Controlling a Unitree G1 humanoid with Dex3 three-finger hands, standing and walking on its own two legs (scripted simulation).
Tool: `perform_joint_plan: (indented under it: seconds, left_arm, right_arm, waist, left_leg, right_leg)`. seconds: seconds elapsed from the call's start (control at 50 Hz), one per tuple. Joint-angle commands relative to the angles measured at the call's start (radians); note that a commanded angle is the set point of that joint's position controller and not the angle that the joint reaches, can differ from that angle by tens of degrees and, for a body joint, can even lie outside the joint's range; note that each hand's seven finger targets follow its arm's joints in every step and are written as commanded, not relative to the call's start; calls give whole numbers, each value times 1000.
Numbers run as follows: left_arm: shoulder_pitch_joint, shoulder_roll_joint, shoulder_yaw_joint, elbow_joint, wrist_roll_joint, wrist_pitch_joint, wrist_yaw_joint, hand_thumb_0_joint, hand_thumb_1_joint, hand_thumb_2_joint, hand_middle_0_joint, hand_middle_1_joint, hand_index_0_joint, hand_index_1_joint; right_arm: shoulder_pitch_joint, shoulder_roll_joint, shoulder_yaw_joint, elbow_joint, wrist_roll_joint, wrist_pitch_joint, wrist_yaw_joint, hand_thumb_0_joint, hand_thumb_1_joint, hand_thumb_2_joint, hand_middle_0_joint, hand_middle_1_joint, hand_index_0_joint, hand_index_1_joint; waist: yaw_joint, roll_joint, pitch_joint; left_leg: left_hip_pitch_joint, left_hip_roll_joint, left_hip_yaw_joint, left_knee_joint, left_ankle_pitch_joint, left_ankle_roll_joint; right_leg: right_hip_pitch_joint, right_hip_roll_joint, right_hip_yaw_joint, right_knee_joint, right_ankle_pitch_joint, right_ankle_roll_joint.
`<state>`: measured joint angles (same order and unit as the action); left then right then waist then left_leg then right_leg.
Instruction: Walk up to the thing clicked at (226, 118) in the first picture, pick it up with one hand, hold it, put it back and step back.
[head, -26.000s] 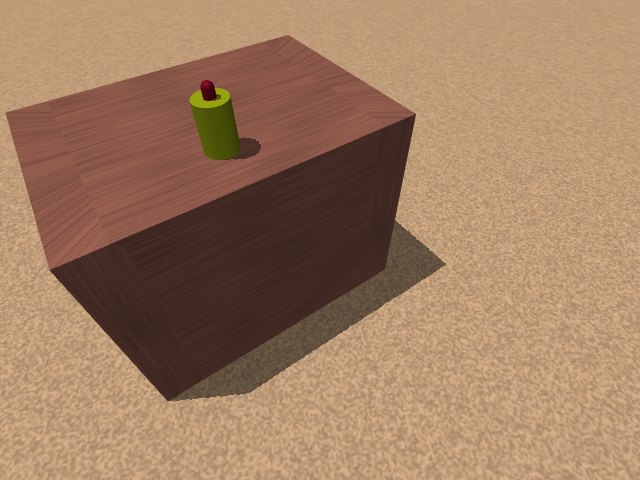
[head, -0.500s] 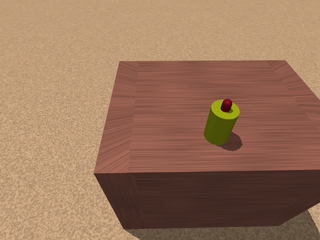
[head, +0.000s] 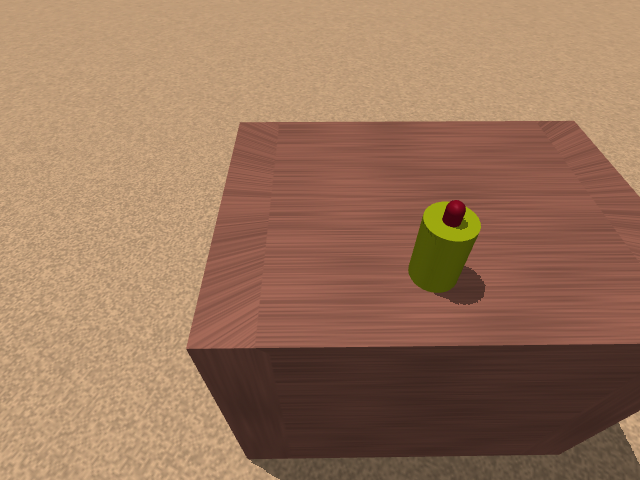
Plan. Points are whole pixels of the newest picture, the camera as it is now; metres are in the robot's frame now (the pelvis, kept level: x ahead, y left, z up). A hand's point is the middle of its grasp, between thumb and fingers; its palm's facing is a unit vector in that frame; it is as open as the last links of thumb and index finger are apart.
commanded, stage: stand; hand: right
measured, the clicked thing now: (444, 241) +0.48 -0.18 +0.00
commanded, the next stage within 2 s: none
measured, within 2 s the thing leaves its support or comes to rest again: neither
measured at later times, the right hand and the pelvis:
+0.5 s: hand out of the picture +0.07 -0.25 -0.16, palm faces -0.05 +0.93 -0.35, open 7.8 cm; pelvis +0.00 +0.00 +0.00, yaw +0 degrees
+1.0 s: hand out of the picture +0.09 -0.25 -0.16, palm faces -0.04 +0.94 -0.35, open 7.3 cm; pelvis +0.01 +0.00 +0.00, yaw +0 degrees
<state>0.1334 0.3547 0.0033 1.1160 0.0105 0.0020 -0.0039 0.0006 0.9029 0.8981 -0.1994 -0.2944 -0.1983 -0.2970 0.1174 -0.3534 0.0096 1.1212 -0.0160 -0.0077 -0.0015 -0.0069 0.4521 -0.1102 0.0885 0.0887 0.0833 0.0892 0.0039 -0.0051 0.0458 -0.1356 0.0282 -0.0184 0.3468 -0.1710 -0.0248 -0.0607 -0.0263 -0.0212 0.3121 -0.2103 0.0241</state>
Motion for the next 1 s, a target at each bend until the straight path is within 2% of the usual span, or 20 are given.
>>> perform_joint_plan:
  seconds: [0.0,0.08,0.1,0.18,0.24,0.26,0.28,0.36,0.56,0.6,0.72,0.8,0.92,0.98]
  left_arm:
    - [-30,208,43,-59,2,-23,13,0,900,900,-200,-300,-200,-301]
    - [-22,209,43,-59,2,-25,13,0,900,900,-200,-300,-200,-301]
    - [-27,209,43,-59,4,-23,13,0,900,900,-200,-300,-200,-301]
    - [-32,207,44,-62,3,-21,12,0,900,900,-200,-300,-200,-301]
    - [-27,213,46,-60,4,-24,12,0,900,900,-200,-300,-200,-301]
    - [-29,213,45,-61,5,-25,13,0,900,900,-200,-300,-200,-301]
    - [-26,213,46,-60,5,-24,12,0,900,900,-200,-300,-200,-301]
    - [-19,206,44,-62,3,-25,12,0,900,900,-200,-300,-200,-301]
    - [-19,210,44,-61,3,-21,13,0,900,900,-200,-300,-200,-301]
    - [-25,209,44,-64,0,-22,13,0,900,900,-200,-300,-200,-301]
    - [-20,208,41,-63,2,-25,13,0,900,900,-200,-300,-200,-301]
    - [-22,211,44,-66,0,-26,15,0,900,900,-200,-300,-200,-301]
    - [-21,207,45,-65,2,-24,14,0,900,900,-200,-300,-200,-301]
    - [-21,210,46,-68,0,-26,14,0,900,900,-200,-300,-200,-301]
  right_arm:
    - [-31,-218,-40,-60,4,-20,-13,0,91,-489,200,300,200,300]
    - [-39,-216,-39,-62,7,-23,-13,0,-229,-809,200,300,200,300]
    - [-33,-213,-38,-61,6,-22,-14,0,-309,-889,200,300,200,300]
    - [-31,-219,-42,-59,5,-18,-13,0,-629,-900,200,300,200,300]
    - [-34,-218,-41,-61,6,-19,-11,0,-869,-900,200,300,200,300]
    - [-35,-215,-41,-62,6,-18,-10,0,-900,-900,200,300,200,300]
    - [-36,-219,-43,-61,6,-19,-11,0,-900,-900,200,300,200,300]
    - [-34,-215,-40,-62,5,-21,-11,0,-900,-900,200,300,200,300]
    - [-35,-216,-40,-57,7,-21,-13,0,-900,-900,200,300,200,300]
    - [-30,-211,-40,-56,7,-22,-12,0,-900,-900,200,300,200,300]
    - [-36,-211,-40,-58,8,-20,-11,0,-900,-900,200,300,200,300]
    - [-40,-215,-43,-60,7,-21,-13,0,-900,-900,200,300,200,300]
    - [-30,-209,-41,-64,6,-20,-12,0,-900,-900,200,300,200,300]
    - [-35,-209,-42,-67,7,-22,-12,0,-900,-900,200,300,200,300]
  waist:
    - [-2,17,-60]
    - [1,16,-68]
    - [-3,6,-57]
    - [-4,18,-37]
    - [-4,8,-43]
    - [-5,6,-43]
    - [-4,6,-44]
    - [1,15,-59]
    - [-1,13,-63]
    - [-1,9,-70]
    - [-3,6,-56]
    - [1,12,-79]
    - [-3,6,-62]
    - [0,9,-78]
  left_leg:
    - [21,96,-77,-38,170,41]
    - [46,100,-79,-34,215,40]
    - [36,96,-76,-39,189,39]
    - [11,94,-80,-52,109,41]
    - [16,94,-85,-53,113,42]
    - [18,94,-85,-51,125,40]
    - [23,93,-84,-48,113,42]
    - [27,96,-81,-40,180,41]
    - [36,96,-82,-44,176,41]
    - [39,98,-79,-39,216,39]
    - [42,94,-79,-37,192,39]
    - [55,99,-76,-26,248,42]
    - [42,95,-72,-38,207,41]
    - [51,99,-73,-30,253,42]
  right_leg:
    - [-16,-109,77,-53,138,-39]
    - [-16,-108,70,-44,169,-36]
    - [-29,-105,71,-51,150,-36]
    - [-33,-105,75,-61,86,-40]
    - [-32,-105,75,-62,91,-36]
    - [-37,-106,73,-61,95,-36]
    - [-37,-107,75,-61,96,-37]
    - [-23,-108,70,-53,141,-36]
    - [-24,-108,67,-43,144,-38]
    - [-17,-111,67,-35,166,-40]
    - [-32,-110,68,-50,156,-37]
    - [-7,-113,67,-38,217,-38]
    - [-15,-112,68,-46,180,-39]
    - [-3,-113,63,-36,219,-39]
